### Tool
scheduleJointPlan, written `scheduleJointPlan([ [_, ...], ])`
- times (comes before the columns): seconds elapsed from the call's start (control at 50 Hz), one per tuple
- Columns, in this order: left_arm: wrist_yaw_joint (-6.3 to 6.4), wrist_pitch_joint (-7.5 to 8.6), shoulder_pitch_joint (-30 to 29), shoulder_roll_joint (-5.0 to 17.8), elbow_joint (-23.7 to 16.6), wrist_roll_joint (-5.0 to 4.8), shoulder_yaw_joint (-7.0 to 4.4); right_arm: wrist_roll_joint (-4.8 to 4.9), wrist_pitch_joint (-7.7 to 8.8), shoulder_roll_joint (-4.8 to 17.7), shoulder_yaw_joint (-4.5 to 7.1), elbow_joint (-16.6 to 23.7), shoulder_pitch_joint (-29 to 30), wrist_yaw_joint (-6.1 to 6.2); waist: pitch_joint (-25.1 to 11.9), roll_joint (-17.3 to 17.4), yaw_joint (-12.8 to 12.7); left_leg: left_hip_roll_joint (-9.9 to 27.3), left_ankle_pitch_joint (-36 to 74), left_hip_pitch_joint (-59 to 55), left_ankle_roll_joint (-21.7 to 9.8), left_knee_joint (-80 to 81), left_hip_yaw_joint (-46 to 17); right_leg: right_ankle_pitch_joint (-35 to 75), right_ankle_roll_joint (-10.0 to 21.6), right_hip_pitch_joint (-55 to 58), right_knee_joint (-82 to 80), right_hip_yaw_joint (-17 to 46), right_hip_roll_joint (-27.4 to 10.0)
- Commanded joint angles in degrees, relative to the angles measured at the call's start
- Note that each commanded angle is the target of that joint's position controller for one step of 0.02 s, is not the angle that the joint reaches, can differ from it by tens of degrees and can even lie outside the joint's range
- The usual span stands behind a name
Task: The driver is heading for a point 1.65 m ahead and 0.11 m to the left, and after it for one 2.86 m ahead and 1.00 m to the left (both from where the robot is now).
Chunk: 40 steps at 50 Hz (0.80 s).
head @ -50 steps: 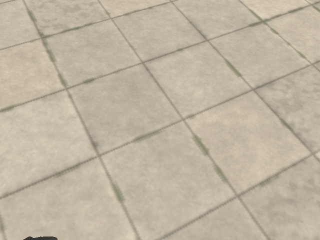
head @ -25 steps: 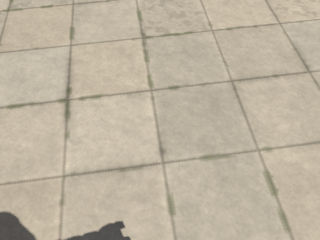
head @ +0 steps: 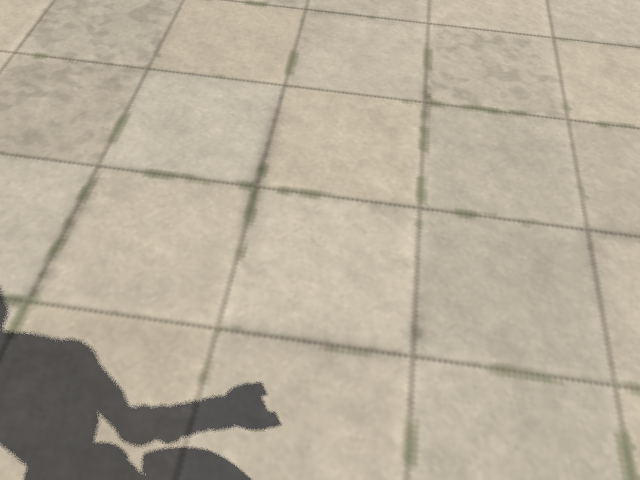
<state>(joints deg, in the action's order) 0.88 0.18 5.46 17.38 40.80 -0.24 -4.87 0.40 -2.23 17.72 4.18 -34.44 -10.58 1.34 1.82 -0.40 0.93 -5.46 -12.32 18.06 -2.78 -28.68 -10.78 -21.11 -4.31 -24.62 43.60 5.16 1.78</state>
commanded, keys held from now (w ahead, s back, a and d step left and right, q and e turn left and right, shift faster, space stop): q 0.12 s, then no key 0.32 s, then w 0.56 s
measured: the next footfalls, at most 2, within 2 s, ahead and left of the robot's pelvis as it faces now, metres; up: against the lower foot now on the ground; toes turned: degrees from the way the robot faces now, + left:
right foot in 0.10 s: +0.06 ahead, -0.13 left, +0.00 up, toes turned +9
left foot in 0.46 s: +0.00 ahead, +0.13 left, +0.00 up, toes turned +6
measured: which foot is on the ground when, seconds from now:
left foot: down 0.00-0.10, up 0.12-0.44, down 0.46-0.82, up 0.84-1.00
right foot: up 0.00-0.08, down 0.10-0.48, up 0.50-0.80, down 0.82-1.00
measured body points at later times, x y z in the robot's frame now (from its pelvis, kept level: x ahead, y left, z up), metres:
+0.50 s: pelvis +0.00 +0.00 +0.00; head +0.02 +0.01 +0.44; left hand +0.08 +0.28 -0.12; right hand +0.19 -0.24 -0.10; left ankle -0.04 +0.12 -0.74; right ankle +0.02 -0.14 -0.74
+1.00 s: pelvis +0.13 -0.03 +0.01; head +0.15 -0.05 +0.45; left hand +0.14 +0.25 -0.10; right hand +0.31 -0.27 -0.11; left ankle +0.11 +0.14 -0.66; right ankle +0.11 -0.11 -0.74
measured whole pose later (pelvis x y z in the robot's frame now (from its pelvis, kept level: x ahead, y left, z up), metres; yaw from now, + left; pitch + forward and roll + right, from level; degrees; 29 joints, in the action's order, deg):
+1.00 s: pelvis +0.13 -0.03 +0.01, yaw +10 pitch +1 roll +1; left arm -1.6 4.8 21.0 15.2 44.4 0.3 -1.6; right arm 0.9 3.5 17.3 3.4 -39.8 -15.2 -0.4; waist -0.2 2.2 -1.8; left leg 3.6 -13.6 31.4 -1.1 -61.4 -1.3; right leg -14.4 3.9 -8.7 21.8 -1.8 1.9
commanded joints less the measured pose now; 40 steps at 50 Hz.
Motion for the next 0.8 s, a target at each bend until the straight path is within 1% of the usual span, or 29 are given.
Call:
scheduleJointPlan([
  [0.02, -0.59, 1.56, -1.1, 5.3, -4.6, -0.32, -1.34, 0.36, 0.27, 10.4, 3.14, 4.2, 1.6, -0.18, -7.3, 9.8, 0.1, 14.3, 17.6, -9.5, -10.3, 5.0, -19.4, -0.9, 0.8, 0.3, -5.8, 0.2, 0.9],
  [0.06, -1.03, 2.0, 1.4, 5.3, -4.1, -0.32, -1.54, 1.01, -0.05, 10.1, 3.06, 4.6, 3.2, -0.12, -7.8, 9.6, -1.7, 12.6, 18.6, -9.1, -8.6, 3.0, -20.1, 3.9, 1.8, 5.6, -14.9, -0.4, 1.1],
  [0.08, -1.07, 2.16, 3.3, 5.6, -3.5, -0.06, -1.8, 1.47, -0.21, 9.6, 2.89, 4.8, 4.1, 0.11, -7.9, 8.9, -2.9, 10.8, 15.2, -6.7, -6.6, 1.4, -19.2, 11.1, 2.7, 10.8, -21.8, -1.0, 0.1],
  [0.1, -0.79, 2.03, 4.8, 8.3, -3.4, 0.63, -2.5, 1.15, -0.18, 7.5, 2.33, 5.0, 2.4, 0.29, -9.5, 4.4, -2.3, 7.8, 4.4, -1.2, -3.5, -3.6, -16.0, 16.7, 5.4, 18.1, -23.5, 4.0, -7.2],
  [0.12, -0.4, 1.36, 2.5, 13.0, -4.3, 1.56, -3.2, 0.7, 0.12, 5.0, 1.79, 5.1, -1.7, 0.13, -8.2, -11.4, 1.7, -1.7, -17.7, 9.9, 0.5, -15.4, -4.2, 30.3, 12.6, 22.5, -24.2, 16.5, -19.1],
  [0.14, -0.57, 1.51, 3.8, 11.3, -4.4, 2.73, -2.9, 0.16, 0.78, 9.7, 3.23, 5.1, -0.7, 0.27, -6.8, -14.3, -0.4, -2.1, -26.9, 15.0, 3.6, -28.7, 0.1, 34.2, 20.8, 18.7, -25.7, 24.7, -26.0],
  [0.16, -0.32, 1.68, 1.9, 8.7, -5.1, 2.11, -2.03, 0.02, 0.86, 12.3, 4.23, 4.0, -1.5, 0.25, -5.8, -9.3, 0.3, 0.6, -23.4, 15.3, 5.1, -36.5, -0.3, 32.5, 21.1, 17.2, -25.1, 21.1, -24.7],
  [0.18, -0.1, 1.59, -0.3, 6.8, -5.4, 1.42, -1.46, 0.25, 0.46, 11.6, 4.35, 2.6, -1.9, 0.33, -4.6, -6.8, 1.0, 1.0, -19.9, 15.2, 6.1, -39.2, 0.2, 29.9, 18.4, 16.1, -24.3, 15.5, -20.4],
  [0.2, 0.04, 1.47, -1.2, 6.0, -5.6, 0.69, -1.09, 0.21, -0.1, 10.1, 4.05, 1.6, -2.3, 0.6, -3.8, -6.1, 0.9, 1.1, -17.2, 15.9, 7.0, -40.8, 0.3, 27.9, 16.6, 16.5, -23.8, 12.0, -17.6],
  [0.22, 0.19, 1.33, -1.0, 5.8, -5.4, 0.3, -0.78, 0.27, -0.44, 8.4, 3.55, 1.5, -2.1, 0.56, -3.4, -6.3, 0.4, 0.9, -15.5, 16.1, 7.7, -41.9, 0.6, 30.2, 16.6, 16.6, -23.6, 10.0, -16.7],
  [0.28, 0.45, 0.67, 1.4, 6.0, -4.4, 0.72, -0.59, 0.65, -0.25, 4.9, 2.09, 2.5, 0.8, 0.45, -4.4, -8.4, -1.2, 1.7, -13.6, 14.0, 8.8, -32.8, 3.9, 32.6, 17.0, 19.4, -23.5, 5.3, -14.3],
  [0.34, 0.21, 0.08, 1.4, 7.1, -3.9, 0.46, -0.76, -0.02, -0.03, 2.5, 0.64, 3.0, 2.5, 0.06, -6.2, -10.7, -2.3, 4.7, -14.3, 5.4, 8.6, -18.1, 7.5, 33.2, 16.9, 19.0, -22.6, 3.6, -14.3],
  [0.38, -0.11, -0.28, 2.9, 8.3, -3.2, -0.07, -0.98, 0.35, 0.05, 3.4, 0.75, 2.5, 2.1, -0.17, -6.2, -11.7, -3.0, 4.6, -11.9, 1.1, 8.2, -10.2, 9.7, 32.7, 17.2, 18.3, -22.1, 4.5, -14.9],
  [0.42, -0.29, -0.41, 2.6, 7.9, -2.7, -0.89, -0.48, 0.26, 0.21, 3.4, 0.92, 0.6, -1.3, -0.45, -5.7, -10.3, -0.9, 3.8, -0.9, -6.1, 6.4, 4.1, 11.4, 30.5, 15.6, 16.0, -20.2, 4.0, -14.1],
  [0.44, -0.4, -0.05, 4.7, 6.7, -1.8, -1.15, 0.04, -0.12, 0.29, 4.1, 0.94, 0.2, -1.8, -0.47, -5.3, -8.7, -0.7, 4.3, 5.3, -11.1, 4.7, 10.9, 10.1, 27.2, 12.9, 13.6, -19.8, 3.6, -13.2],
  [0.46, -0.84, 0.78, 6.4, 4.4, -1.4, 0.11, 1.06, -0.52, 0.33, 5.5, 0.9, 0.5, -3.2, -0.14, -8.4, -4.3, -1.0, 9.3, 11.6, -19.6, 2.8, 10.3, 4.0, 17.3, 8.6, 8.8, -18.3, 1.8, -11.4],
  [0.48, -1.53, 1.7, 8.2, 1.2, -2.0, 2.1, 2.12, -1.1, 0.12, 9.6, 1.57, 0.5, -2.7, 0.31, -9.5, 8.2, -4.2, 16.0, 11.8, -21.2, -1.8, 6.7, -3.5, 2.8, 4.2, 3.6, -13.3, -5.3, -4.7],
  [0.5, -1.24, 1.89, 4.6, 2.3, -2.6, 1.55, 2.09, -0.79, 0.27, 8.3, 1.62, -0.1, -3.3, -0.27, -8.5, 12.2, -1.0, 17.7, -8.5, -14.6, -6.7, 9.6, -6.8, -2.9, 2.4, 4.1, -10.4, -8.3, -2.4],
  [0.52, -1.06, 2.01, 0.9, 4.9, -3.2, 0.44, 1.41, -0.87, 0.7, 8.6, 1.71, 0.0, -4.1, -0.68, -3.6, 11.4, 1.7, 17.7, -22.9, -12.1, -8.1, 13.9, -9.9, -3.8, 2.0, 0.8, -5.5, -9.7, -1.1],
  [0.54, -0.93, 2.17, -1.6, 5.4, -3.9, -0.2, 0.97, -1.17, 1.26, 9.0, 1.74, -1.0, -5.9, -0.55, 0.2, 12.5, 3.1, 19.1, -27.9, -10.6, -9.0, 16.8, -13.4, -6.1, 2.5, -3.7, -0.6, -8.8, -1.4],
  [0.56, -0.89, 2.25, -2.4, 6.4, -4.4, -0.68, 0.45, -1.09, 2.08, 9.1, 1.64, -1.7, -7.5, -0.36, 3.3, 14.7, 3.9, 21.0, -27.4, -11.1, -10.3, 18.7, -16.5, -10.1, 3.3, -9.0, 5.4, -6.4, -2.7],
  [0.58, -1.09, 2.54, -1.4, 7.0, -4.6, -1.22, 0.0, -0.59, 3.0, 8.5, 1.45, -2.4, -8.4, -0.17, 4.4, 14.7, 3.3, 22.3, -25.3, -13.1, -10.9, 18.8, -18.0, -10.6, 4.4, -13.3, 9.3, -4.1, -4.4],
  [0.6, -1.49, 3.08, -0.4, 6.5, -4.3, -1.57, 0.0, 0.0, 3.59, 7.5, 1.15, -2.5, -8.7, 0.02, 4.3, 12.9, 2.7, 22.0, -23.8, -15.1, -10.8, 18.7, -17.3, -9.2, 5.5, -15.6, 10.0, -3.4, -5.4],
  [0.64, -2.41, 4.26, -0.6, 4.6, -4.0, -1.25, 0.57, 0.41, 4.11, 6.7, 0.96, -2.3, -7.5, 0.1, 3.3, 9.7, 2.3, 20.2, -18.1, -15.7, -9.6, 19.0, -12.9, -4.6, 6.5, -13.9, 4.9, -4.5, -5.8],
  [0.68, -3.31, 4.89, -0.6, 2.7, -3.7, -0.83, 1.37, 0.41, 4.18, 7.5, 1.24, -1.9, -6.0, -0.28, 1.6, 9.0, 1.9, 17.7, -11.9, -12.2, -8.9, 18.5, -7.6, -0.5, 6.4, -6.3, -1.4, -6.6, -4.5],
  [0.72, -3.79, 4.86, 0.4, 3.1, -3.3, -0.94, 1.46, 0.81, 4.24, 8.3, 1.49, -1.9, -6.0, -0.93, 0.7, 9.2, 1.3, 16.8, -9.9, -7.7, -8.9, 17.7, -4.9, 3.0, 5.9, 1.5, -6.3, -8.2, -3.0],
  [0.76, -3.74, 4.67, 4.5, 4.0, -2.0, -1.12, 1.16, 1.28, 4.27, 8.2, 1.39, -2.2, -5.5, -1.43, 0.1, 7.6, -1.4, 16.5, -10.9, -2.1, -7.8, 15.2, -3.8, 9.7, 6.0, 11.2, -11.6, -9.0, -1.7],
  [0.78, -3.43, 4.5, 8.2, 4.6, -0.6, -1.09, 0.77, 1.03, 4.29, 7.3, 1.07, -2.4, -5.7, -1.55, -0.6, 6.4, -3.0, 15.6, -11.7, 0.8, -6.9, 12.6, -3.0, 9.7, 6.1, 16.6, -12.2, -9.4, -0.8],
  [0.8, -2.93, 4.4, 12.6, 5.3, 0.6, -1.34, 0.36, 0.58, 4.43, 5.6, 0.44, -2.6, -5.7, -1.65, -1.3, 5.2, -5.2, 14.2, -12.0, 4.3, -5.3, 8.1, -1.5, 8.4, 6.8, 22.1, -13.2, -8.2, -1.5],
])
Keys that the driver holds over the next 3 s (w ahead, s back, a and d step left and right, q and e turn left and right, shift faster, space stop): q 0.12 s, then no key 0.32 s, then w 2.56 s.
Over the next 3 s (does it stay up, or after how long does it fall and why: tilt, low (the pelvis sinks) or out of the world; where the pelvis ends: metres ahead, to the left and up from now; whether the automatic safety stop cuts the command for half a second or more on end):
stays up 1.23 0.15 -0.01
